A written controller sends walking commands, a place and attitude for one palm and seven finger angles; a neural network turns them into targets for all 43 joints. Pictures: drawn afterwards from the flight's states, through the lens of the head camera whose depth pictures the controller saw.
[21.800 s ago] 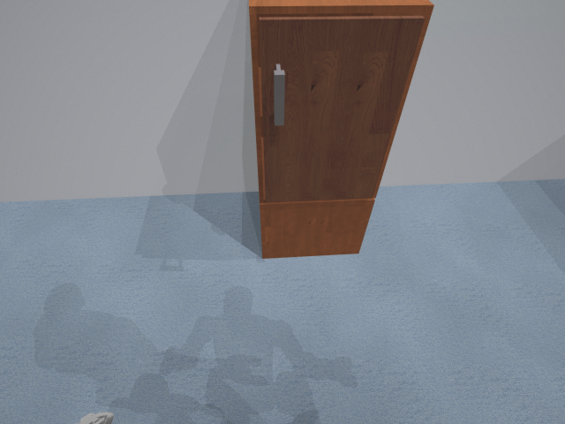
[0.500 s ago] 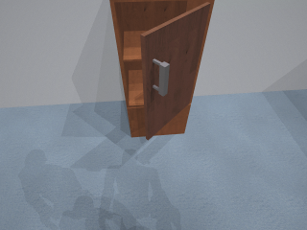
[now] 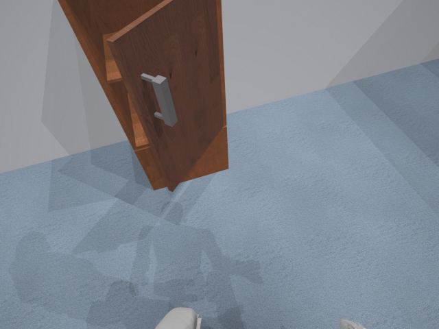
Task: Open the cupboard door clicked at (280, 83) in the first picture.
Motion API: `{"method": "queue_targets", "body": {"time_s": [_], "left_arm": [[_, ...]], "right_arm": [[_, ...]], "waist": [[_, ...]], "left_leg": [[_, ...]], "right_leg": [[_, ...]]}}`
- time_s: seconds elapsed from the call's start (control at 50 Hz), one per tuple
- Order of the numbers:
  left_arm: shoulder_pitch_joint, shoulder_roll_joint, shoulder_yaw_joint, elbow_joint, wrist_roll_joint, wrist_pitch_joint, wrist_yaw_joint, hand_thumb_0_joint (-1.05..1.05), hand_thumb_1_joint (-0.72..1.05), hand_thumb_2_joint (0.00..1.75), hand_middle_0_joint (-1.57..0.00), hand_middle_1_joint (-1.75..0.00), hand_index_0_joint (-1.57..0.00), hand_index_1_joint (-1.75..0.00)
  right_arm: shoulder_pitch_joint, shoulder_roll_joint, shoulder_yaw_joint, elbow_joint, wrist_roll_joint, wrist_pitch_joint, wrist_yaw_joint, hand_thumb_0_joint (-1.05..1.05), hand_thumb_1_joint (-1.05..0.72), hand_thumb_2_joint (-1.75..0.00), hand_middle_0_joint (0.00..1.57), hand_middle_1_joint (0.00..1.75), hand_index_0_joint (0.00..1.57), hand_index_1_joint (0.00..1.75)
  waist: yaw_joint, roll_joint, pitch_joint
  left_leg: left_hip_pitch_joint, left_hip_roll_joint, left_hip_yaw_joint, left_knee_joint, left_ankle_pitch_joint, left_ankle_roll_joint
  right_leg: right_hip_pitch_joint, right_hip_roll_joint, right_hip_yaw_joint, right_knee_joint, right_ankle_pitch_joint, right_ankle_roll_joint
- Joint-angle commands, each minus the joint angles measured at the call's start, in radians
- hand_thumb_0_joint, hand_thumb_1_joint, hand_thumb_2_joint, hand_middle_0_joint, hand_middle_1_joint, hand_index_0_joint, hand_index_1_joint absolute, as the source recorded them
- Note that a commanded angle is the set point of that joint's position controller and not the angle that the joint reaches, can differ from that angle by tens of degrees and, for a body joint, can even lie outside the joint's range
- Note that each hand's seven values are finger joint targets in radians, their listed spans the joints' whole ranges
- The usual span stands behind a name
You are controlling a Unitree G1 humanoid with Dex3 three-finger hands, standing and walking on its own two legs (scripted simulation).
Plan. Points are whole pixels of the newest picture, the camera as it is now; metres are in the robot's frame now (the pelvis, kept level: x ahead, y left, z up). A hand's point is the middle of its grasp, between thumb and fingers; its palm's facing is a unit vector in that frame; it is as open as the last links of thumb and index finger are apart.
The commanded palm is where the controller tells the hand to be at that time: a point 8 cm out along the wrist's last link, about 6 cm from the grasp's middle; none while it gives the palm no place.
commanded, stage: walk to a spot facing it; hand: left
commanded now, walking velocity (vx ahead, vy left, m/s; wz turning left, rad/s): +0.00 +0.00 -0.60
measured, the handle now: (158, 100) +0.60 +0.22 +0.03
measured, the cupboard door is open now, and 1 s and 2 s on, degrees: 42 42 42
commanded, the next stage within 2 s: none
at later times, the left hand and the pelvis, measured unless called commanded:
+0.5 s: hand out of the picture +0.11 +0.27 -0.18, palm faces -0.19 -0.96 -0.22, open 7.4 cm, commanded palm none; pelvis +0.01 +0.07 +0.00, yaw -17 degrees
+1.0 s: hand (182, 281) +0.22 +0.12 -0.16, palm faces -0.60 -0.77 -0.22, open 7.4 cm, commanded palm none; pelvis +0.03 +0.03 +0.00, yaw -37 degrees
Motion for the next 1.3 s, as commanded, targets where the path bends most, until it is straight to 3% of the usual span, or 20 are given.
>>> {"method": "queue_targets", "body": {"time_s": [0.0, 0.22, 0.3, 0.32, 0.36, 0.38, 0.48, 0.66, 0.72, 0.74, 0.78, 0.82, 0.92, 1.04, 1.1, 1.12, 1.16, 1.18, 1.22, 1.28], "left_arm": [[0.094, 0.194, 0.047, -0.054, -0.003, -0.007, 0.016, 0.0, 0.9, 0.9, -0.2, -0.3, -0.2, -0.3], [0.101, 0.224, 0.054, -0.097, 0.008, 0.0, 0.009, 0.0, 0.9, 0.9, -0.2, -0.3, -0.2, -0.3], [0.027, 0.229, 0.054, -0.118, 0.004, 0.004, 0.008, 0.0, 0.9, 0.9, -0.2, -0.3, -0.2, -0.3], [0.006, 0.215, 0.05, -0.123, -0.002, 0.005, 0.008, 0.0, 0.9, 0.9, -0.2, -0.3, -0.2, -0.3], [0.029, 0.139, 0.031, -0.153, -0.013, 0.003, -0.015, 0.0, 0.9, 0.9, -0.2, -0.3, -0.2, -0.3], [0.014, 0.173, 0.036, -0.176, -0.001, -0.003, -0.024, 0.0, 0.9, 0.9, -0.2, -0.3, -0.2, -0.3], [0.012, 0.135, 0.033, -0.119, 0.001, 0.022, -0.051, 0.0, 0.9, 0.9, -0.2, -0.3, -0.2, -0.3], [-0.139, 0.105, 0.001, -0.143, -0.004, 0.019, -0.059, 0.0, 0.9, 0.9, -0.2, -0.3, -0.2, -0.3], [-0.097, 0.121, 0.005, -0.131, -0.004, 0.008, -0.053, 0.0, 0.9, 0.9, -0.2, -0.3, -0.2, -0.3], [-0.026, 0.152, 0.013, -0.11, -0.003, 0.001, -0.048, 0.0, 0.9, 0.9, -0.2, -0.3, -0.2, -0.3], [0.14, 0.338, 0.052, -0.062, -0.004, -0.016, -0.019, 0.0, 0.9, 0.9, -0.2, -0.3, -0.2, -0.3], [0.086, 0.29, 0.05, -0.076, -0.006, -0.007, 0.003, 0.0, 0.9, 0.9, -0.2, -0.3, -0.2, -0.3], [-0.046, 0.229, 0.032, -0.118, 0.002, -0.026, -0.011, 0.0, 0.9, 0.9, -0.2, -0.3, -0.2, -0.3], [0.001, 0.239, 0.044, -0.099, 0.006, -0.042, -0.026, 0.0, 0.9, 0.9, -0.2, -0.3, -0.2, -0.3], [-0.031, 0.225, 0.047, -0.105, 0.002, -0.039, -0.031, 0.0, 0.9, 0.9, -0.2, -0.3, -0.2, -0.3], [-0.058, 0.19, 0.043, -0.113, 0.0, -0.038, -0.032, 0.0, 0.9, 0.9, -0.2, -0.3, -0.2, -0.3], [-0.073, 0.07, 0.013, -0.164, -0.01, -0.041, -0.048, 0.0, 0.9, 0.9, -0.2, -0.3, -0.2, -0.3], [-0.132, 0.112, 0.02, -0.179, 0.004, -0.052, -0.055, 0.0, 0.9, 0.9, -0.2, -0.3, -0.2, -0.3], [-0.123, 0.098, 0.029, -0.131, 0.016, -0.054, -0.068, 0.0, 0.9, 0.9, -0.2, -0.3, -0.2, -0.3], [-0.041, 0.042, 0.013, -0.08, 0.012, -0.033, -0.079, 0.0, 0.9, 0.9, -0.2, -0.3, -0.2, -0.3]], "right_arm": [[-0.014, -0.073, -0.02, -0.081, -0.001, -0.014, -0.006, 0.0, -0.9, -0.9, 0.2, 0.3, 0.2, 0.3], [-0.083, -0.063, -0.011, -0.149, 0.011, -0.037, -0.005, 0.0, -0.9, -0.9, 0.2, 0.3, 0.2, 0.3], [0.027, -0.069, -0.01, -0.135, 0.021, -0.053, -0.01, 0.0, -0.9, -0.9, 0.2, 0.3, 0.2, 0.3], [0.087, -0.086, -0.012, -0.117, 0.02, -0.061, -0.014, 0.0, -0.9, -0.9, 0.2, 0.3, 0.2, 0.3], [0.139, -0.234, -0.033, -0.128, -0.006, -0.071, -0.022, 0.0, -0.9, -0.9, 0.2, 0.3, 0.2, 0.3], [0.118, -0.235, -0.028, -0.157, -0.008, -0.061, -0.025, 0.0, -0.9, -0.9, 0.2, 0.3, 0.2, 0.3], [0.09, -0.132, 0.014, -0.145, -0.015, -0.07, -0.021, 0.0, -0.9, -0.9, 0.2, 0.3, 0.2, 0.3], [0.251, -0.172, -0.011, -0.061, -0.019, -0.068, -0.008, 0.0, -0.9, -0.9, 0.2, 0.3, 0.2, 0.3], [0.244, -0.184, -0.02, -0.055, -0.015, -0.064, -0.003, 0.0, -0.9, -0.9, 0.2, 0.3, 0.2, 0.3], [0.23, -0.182, -0.02, -0.061, -0.007, -0.063, 0.002, 0.0, -0.9, -0.9, 0.2, 0.3, 0.2, 0.3], [0.169, -0.078, 0.006, -0.132, 0.002, -0.054, 0.015, 0.0, -0.9, -0.9, 0.2, 0.3, 0.2, 0.3], [0.093, -0.098, -0.003, -0.13, 0.0, -0.044, 0.01, 0.0, -0.9, -0.9, 0.2, 0.3, 0.2, 0.3], [0.143, -0.073, -0.013, -0.083, -0.013, -0.042, 0.039, 0.0, -0.9, -0.9, 0.2, 0.3, 0.2, 0.3], [0.084, -0.068, -0.019, -0.123, -0.008, -0.076, 0.046, 0.0, -0.9, -0.9, 0.2, 0.3, 0.2, 0.3], [0.171, -0.064, -0.017, -0.102, -0.005, -0.101, 0.036, 0.0, -0.9, -0.9, 0.2, 0.3, 0.2, 0.3], [0.263, -0.088, -0.02, -0.069, -0.004, -0.112, 0.024, 0.0, -0.9, -0.9, 0.2, 0.3, 0.2, 0.3], [0.501, -0.258, -0.048, -0.022, -0.035, -0.125, 0.001, 0.0, -0.9, -0.9, 0.2, 0.3, 0.2, 0.3], [0.475, -0.24, -0.04, -0.029, -0.029, -0.121, 0.001, 0.0, -0.9, -0.9, 0.2, 0.3, 0.2, 0.3], [0.366, -0.136, -0.006, -0.048, -0.028, -0.13, 0.005, 0.0, -0.9, -0.9, 0.2, 0.3, 0.2, 0.3], [0.349, -0.054, 0.023, -0.023, -0.011, -0.151, -0.006, 0.0, -0.9, -0.9, 0.2, 0.3, 0.2, 0.3]], "waist": [[0.004, -0.126, -0.132], [0.021, -0.138, -0.147], [-0.037, -0.142, -0.173], [-0.065, -0.108, -0.192], [-0.062, 0.3, -0.177], [-0.05, 0.161, -0.122], [-0.011, 0.16, -0.103], [-0.086, 0.195, -0.1], [-0.051, 0.172, -0.119], [-0.009, 0.118, -0.145], [0.066, -0.332, -0.219], [0.059, -0.294, -0.142], [-0.032, -0.149, -0.06], [-0.013, -0.179, -0.026], [-0.063, -0.167, -0.054], [-0.11, -0.096, -0.073], [-0.195, 0.354, -0.151], [-0.182, 0.211, -0.092], [-0.107, 0.103, 0.0], [-0.055, 0.16, -0.049]], "left_leg": [[-0.144, 0.013, -0.042, 0.005, 0.03, -0.007], [-0.037, -0.03, -0.047, -0.228, -0.026, 0.008], [0.183, -0.041, -0.058, -0.524, 0.069, 0.024], [0.355, -0.015, -0.065, -0.666, 0.158, 0.029], [0.519, 0.422, -0.482, -0.856, 0.214, 0.202], [0.371, 0.496, -0.481, -0.829, 0.254, 0.273], [0.314, 0.259, -0.06, -0.755, 0.586, 0.176], [0.377, 0.303, 0.058, -0.693, 0.688, 0.176], [0.34, 0.304, 0.092, -0.594, 0.677, 0.126], [0.259, 0.278, 0.128, -0.487, 0.599, 0.083], [-0.166, 0.064, 0.189, -0.035, -0.268, -0.015], [-0.256, 0.102, 0.032, 0.074, -0.19, -0.004], [-0.083, 0.082, 0.072, -0.066, 0.038, -0.021], [-0.021, 0.039, 0.069, -0.303, 0.026, -0.01], [0.215, -0.004, 0.095, -0.533, 0.087, -0.001], [0.406, 0.011, 0.085, -0.641, 0.1, 0.003], [0.639, 0.479, -0.513, -0.913, -0.298, 0.162], [0.533, 0.535, -0.57, -0.947, -0.326, 0.223], [0.384, 0.41, -0.336, -0.937, -0.095, 0.149], [0.451, 0.272, 0.028, -0.843, 0.463, 0.044]], "right_leg": [[0.248, -0.257, 0.327, -0.126, 0.432, -0.028], [0.179, -0.242, 0.457, -0.103, 0.422, -0.104], [0.057, -0.2, 0.448, -0.053, 0.386, -0.054], [-0.06, -0.159, 0.411, -0.009, 0.282, -0.01], [-0.375, 0.032, 0.075, 0.333, -0.386, 0.105], [-0.352, -0.049, -0.004, 0.487, -0.377, 0.137], [-0.344, -0.104, -0.074, 0.743, -0.162, 0.162], [-0.183, -0.116, -0.191, 0.318, -0.192, 0.13], [-0.019, -0.097, -0.206, 0.091, -0.078, 0.097], [0.14, -0.113, -0.188, -0.039, 0.067, 0.079], [0.416, -0.524, 0.327, -0.134, 0.512, -0.111], [0.307, -0.437, 0.33, -0.168, 0.12, -0.147], [0.044, -0.304, 0.182, -0.254, -0.209, -0.091], [0.019, -0.297, 0.269, -0.265, -0.295, -0.113], [-0.077, -0.239, 0.247, -0.173, -0.278, -0.078], [-0.2, -0.192, 0.21, -0.087, -0.279, -0.043], [-0.526, 0.002, -0.088, 0.505, -0.399, 0.067], [-0.558, -0.109, -0.026, 0.64, -0.322, 0.059], [-0.537, -0.164, -0.047, 0.793, -0.115, 0.073], [-0.501, -0.163, -0.106, 0.812, 0.026, 0.093]]}}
